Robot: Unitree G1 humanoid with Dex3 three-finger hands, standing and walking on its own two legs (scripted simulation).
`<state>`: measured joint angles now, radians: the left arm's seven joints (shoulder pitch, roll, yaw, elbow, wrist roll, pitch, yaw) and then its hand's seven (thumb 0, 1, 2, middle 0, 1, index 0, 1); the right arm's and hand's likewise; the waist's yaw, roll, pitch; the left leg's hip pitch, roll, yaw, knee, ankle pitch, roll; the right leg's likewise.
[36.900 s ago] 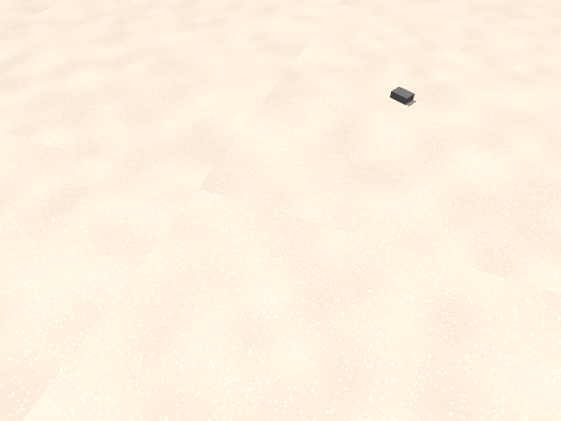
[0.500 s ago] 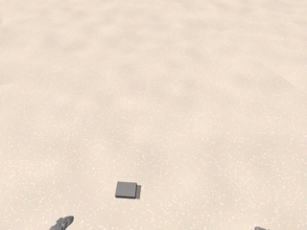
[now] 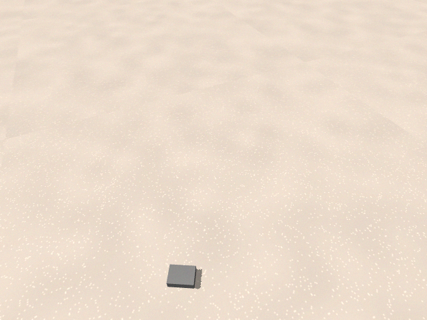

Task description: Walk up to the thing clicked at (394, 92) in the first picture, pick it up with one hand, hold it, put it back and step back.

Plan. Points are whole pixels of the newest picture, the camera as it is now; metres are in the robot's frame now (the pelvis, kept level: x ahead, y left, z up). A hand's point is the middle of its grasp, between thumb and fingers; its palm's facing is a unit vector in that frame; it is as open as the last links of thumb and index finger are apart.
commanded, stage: stand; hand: left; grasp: from above
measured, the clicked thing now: (181, 276) +0.46 +0.20 -0.76
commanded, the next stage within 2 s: step back in 1.72 s
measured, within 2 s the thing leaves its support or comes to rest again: neither
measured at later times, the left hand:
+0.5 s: hand out of the picture +0.05 +0.22 -0.16, palm faces +0.02 -0.94 -0.33, open 7.3 cm
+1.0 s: hand out of the picture +0.09 +0.22 -0.15, palm faces +0.01 -0.94 -0.33, open 7.3 cm
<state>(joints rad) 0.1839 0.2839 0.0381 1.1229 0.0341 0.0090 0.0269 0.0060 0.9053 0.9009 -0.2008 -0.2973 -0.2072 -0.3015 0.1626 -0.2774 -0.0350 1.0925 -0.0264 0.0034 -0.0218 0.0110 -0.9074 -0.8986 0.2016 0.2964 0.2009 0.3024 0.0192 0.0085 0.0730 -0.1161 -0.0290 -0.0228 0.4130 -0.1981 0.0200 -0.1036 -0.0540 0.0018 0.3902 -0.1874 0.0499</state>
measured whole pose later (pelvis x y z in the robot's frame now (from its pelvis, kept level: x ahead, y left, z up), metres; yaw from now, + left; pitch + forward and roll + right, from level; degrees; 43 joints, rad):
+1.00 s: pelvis +0.02 -0.03 +0.00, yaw -1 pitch -4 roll +0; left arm 0.10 0.30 0.03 1.15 0.02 -0.01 0.01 0.00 0.90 0.90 -0.20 -0.30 -0.21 -0.30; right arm 0.12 -0.32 0.00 1.14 -0.02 -0.01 -0.01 0.01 -0.91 -0.90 0.20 0.30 0.20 0.30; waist 0.00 0.02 0.07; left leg -0.09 0.01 -0.03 0.33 -0.18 -0.02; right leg -0.09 -0.01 0.00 0.33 -0.18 0.01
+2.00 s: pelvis -0.02 +0.00 -0.02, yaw -1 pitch -1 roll -1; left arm 0.04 0.39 0.06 0.95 0.02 0.04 0.01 0.01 0.90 0.90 -0.20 -0.30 -0.21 -0.30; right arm 0.12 -0.40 -0.05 0.98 -0.01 0.03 0.00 0.01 -0.91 -0.90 0.20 0.30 0.20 0.30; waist -0.02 -0.02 0.16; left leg -0.25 -0.02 -0.02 0.62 -0.32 0.03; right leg -0.33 -0.03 0.02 0.59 -0.25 0.03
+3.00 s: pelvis -0.27 +0.02 -0.01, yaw -3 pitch -2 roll -1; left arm 0.13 0.40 0.09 0.81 0.01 0.07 0.01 0.01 0.90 0.90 -0.20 -0.30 -0.21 -0.30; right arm 0.18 -0.36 -0.03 0.87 -0.03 0.02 -0.01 0.01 -0.90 -0.90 0.20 0.30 0.20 0.30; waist 0.00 -0.04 0.17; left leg -0.29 0.01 -0.03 0.59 -0.26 0.02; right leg -0.48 0.13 0.15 1.20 -0.49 0.00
